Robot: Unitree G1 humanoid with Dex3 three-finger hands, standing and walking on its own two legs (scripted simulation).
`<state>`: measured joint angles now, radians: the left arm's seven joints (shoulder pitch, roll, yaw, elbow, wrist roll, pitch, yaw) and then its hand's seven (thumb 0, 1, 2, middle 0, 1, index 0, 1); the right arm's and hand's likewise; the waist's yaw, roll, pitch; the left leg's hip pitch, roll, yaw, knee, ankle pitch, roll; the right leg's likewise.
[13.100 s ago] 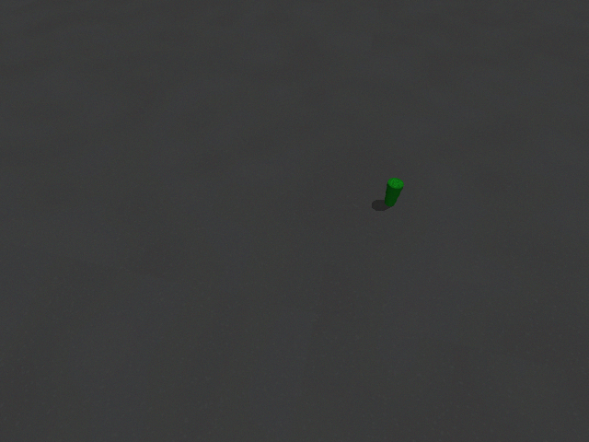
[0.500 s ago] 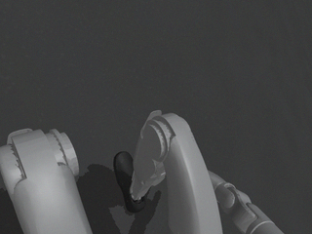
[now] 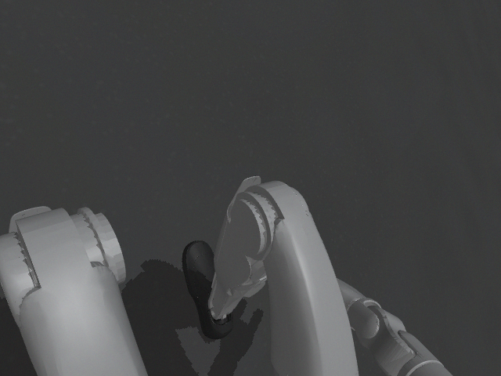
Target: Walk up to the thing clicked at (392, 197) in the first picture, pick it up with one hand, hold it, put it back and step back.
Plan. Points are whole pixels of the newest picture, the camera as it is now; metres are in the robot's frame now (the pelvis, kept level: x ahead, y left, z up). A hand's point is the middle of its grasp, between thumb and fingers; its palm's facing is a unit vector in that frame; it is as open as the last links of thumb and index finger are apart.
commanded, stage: settle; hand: left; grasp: from the side
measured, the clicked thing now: out of the picture +0.42 +0.31 -0.21
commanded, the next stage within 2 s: lift in 1.72 s
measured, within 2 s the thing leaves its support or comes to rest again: leaves its support in 0.02 s
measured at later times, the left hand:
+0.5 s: hand out of the picture +0.39 +0.34 -0.07, palm faces +0.42 -0.91 -0.01, open 9.4 cm
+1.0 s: hand out of the picture +0.39 +0.33 +0.01, palm faces +0.41 -0.91 -0.04, open 9.4 cm
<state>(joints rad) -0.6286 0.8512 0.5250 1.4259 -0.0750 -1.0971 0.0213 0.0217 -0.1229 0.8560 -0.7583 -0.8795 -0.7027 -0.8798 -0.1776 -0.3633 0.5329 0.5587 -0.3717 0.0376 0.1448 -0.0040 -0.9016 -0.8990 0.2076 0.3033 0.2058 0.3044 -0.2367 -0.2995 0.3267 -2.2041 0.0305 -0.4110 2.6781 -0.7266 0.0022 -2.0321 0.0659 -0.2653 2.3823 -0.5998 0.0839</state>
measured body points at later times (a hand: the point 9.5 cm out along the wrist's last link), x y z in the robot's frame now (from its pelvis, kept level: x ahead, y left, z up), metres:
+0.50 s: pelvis +0.01 -0.01 +0.02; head +0.18 +0.17 +0.40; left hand +0.36 +0.38 -0.07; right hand +0.21 -0.23 -0.03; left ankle +0.08 +0.12 -0.25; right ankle +0.15 -0.13 -0.25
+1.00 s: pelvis +0.03 -0.02 +0.05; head +0.21 +0.09 +0.44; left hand +0.37 +0.38 +0.01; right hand +0.22 -0.25 -0.06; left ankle +0.08 +0.12 -0.25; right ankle +0.15 -0.13 -0.25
